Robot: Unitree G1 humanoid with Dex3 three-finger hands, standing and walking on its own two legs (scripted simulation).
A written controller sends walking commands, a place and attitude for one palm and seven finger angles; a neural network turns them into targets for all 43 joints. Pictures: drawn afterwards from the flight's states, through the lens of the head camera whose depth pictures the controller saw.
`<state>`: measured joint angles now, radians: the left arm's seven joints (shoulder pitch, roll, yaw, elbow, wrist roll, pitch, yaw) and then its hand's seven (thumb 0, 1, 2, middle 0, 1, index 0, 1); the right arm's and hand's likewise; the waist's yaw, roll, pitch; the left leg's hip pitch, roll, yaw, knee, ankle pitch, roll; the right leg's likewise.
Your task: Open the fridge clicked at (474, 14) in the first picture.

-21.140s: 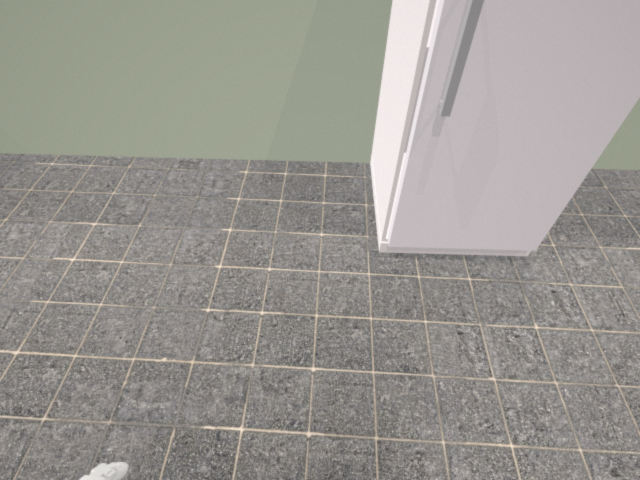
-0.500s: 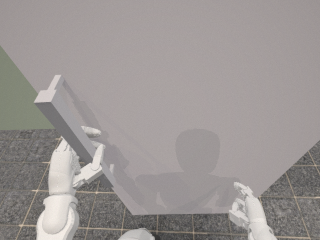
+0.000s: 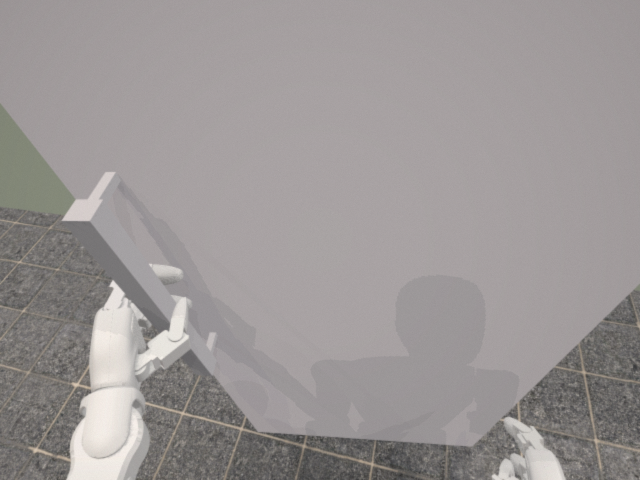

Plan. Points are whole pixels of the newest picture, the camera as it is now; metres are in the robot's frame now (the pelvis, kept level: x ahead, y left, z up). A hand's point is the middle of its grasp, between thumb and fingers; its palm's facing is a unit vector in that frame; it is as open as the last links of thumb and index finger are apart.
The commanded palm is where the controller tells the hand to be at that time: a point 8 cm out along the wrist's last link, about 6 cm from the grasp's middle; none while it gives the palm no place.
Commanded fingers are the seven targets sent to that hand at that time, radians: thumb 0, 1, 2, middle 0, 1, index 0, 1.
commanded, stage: walk backward, drawing the door open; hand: left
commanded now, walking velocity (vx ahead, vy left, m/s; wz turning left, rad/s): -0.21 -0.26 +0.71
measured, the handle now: (168, 296) +0.31 +0.18 +0.09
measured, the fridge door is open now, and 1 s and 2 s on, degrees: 8 50 82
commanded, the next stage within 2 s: stop walking and hold the door back in 1.58 s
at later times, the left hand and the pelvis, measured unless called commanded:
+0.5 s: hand out of the picture +0.09 +0.11 +0.09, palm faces +0.49 -0.84 -0.23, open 6.3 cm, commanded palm +0.03 +0.14 +0.09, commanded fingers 0.00 0.90 0.90 -0.45 -1.40 -0.45 -1.40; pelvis -0.09 -0.11 -0.01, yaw +20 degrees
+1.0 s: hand out of the picture -0.06 +0.01 +0.10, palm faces +0.77 -0.60 -0.23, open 6.2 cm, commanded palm -0.13 +0.01 +0.09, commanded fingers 0.00 0.90 0.90 -0.45 -1.40 -0.45 -1.40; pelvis -0.12 -0.26 +0.00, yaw +40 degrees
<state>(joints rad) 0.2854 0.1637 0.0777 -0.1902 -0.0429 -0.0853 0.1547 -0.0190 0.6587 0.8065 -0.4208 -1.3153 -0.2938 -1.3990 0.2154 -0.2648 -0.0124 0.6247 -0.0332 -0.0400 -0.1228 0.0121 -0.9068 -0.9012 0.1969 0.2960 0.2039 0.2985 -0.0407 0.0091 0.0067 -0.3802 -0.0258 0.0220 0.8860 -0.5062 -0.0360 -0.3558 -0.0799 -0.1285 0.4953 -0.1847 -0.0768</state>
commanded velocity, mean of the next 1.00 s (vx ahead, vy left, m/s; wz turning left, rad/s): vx -0.25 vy -0.21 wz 0.63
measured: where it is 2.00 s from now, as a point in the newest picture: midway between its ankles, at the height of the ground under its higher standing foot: outside the picture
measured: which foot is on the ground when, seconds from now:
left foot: up 0.00-0.10, down 0.12-0.40, up 0.42-0.70, down 0.72-1.00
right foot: down 0.00-0.12, up 0.14-0.36, down 0.38-0.72, up 0.74-1.00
